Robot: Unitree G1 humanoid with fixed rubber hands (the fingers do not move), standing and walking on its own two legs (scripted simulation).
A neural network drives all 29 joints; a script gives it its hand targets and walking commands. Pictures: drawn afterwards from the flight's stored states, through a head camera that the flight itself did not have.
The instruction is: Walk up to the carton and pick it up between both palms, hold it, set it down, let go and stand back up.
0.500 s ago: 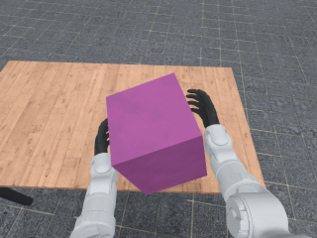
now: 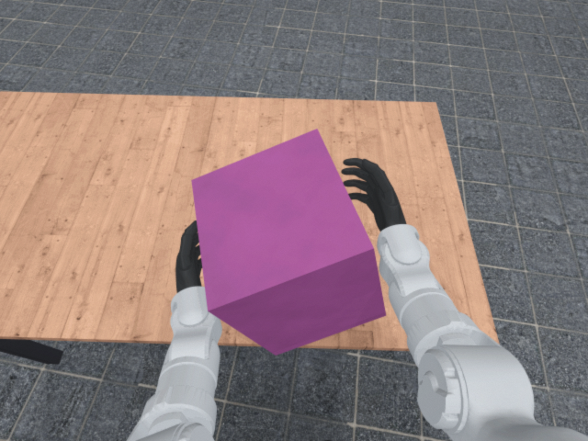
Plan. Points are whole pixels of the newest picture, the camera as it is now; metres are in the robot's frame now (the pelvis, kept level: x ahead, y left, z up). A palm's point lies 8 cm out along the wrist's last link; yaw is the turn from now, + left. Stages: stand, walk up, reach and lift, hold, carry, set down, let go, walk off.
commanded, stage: set down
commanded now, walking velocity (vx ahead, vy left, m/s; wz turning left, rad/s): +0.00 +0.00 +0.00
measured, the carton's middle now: (294, 251) +0.41 +0.01 -0.05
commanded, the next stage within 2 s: none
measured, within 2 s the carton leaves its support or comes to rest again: rests again in 1.94 s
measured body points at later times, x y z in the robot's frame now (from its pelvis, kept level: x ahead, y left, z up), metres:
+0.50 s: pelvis +0.00 +0.00 +0.00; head +0.11 -0.01 +0.43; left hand +0.36 +0.16 -0.03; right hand +0.45 -0.11 +0.03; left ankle -0.04 +0.14 -0.74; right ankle +0.00 -0.09 -0.74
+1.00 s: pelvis +0.00 -0.01 +0.00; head +0.12 -0.01 +0.43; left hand +0.36 +0.16 -0.03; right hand +0.44 -0.11 +0.02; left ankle -0.04 +0.14 -0.74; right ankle +0.00 -0.09 -0.74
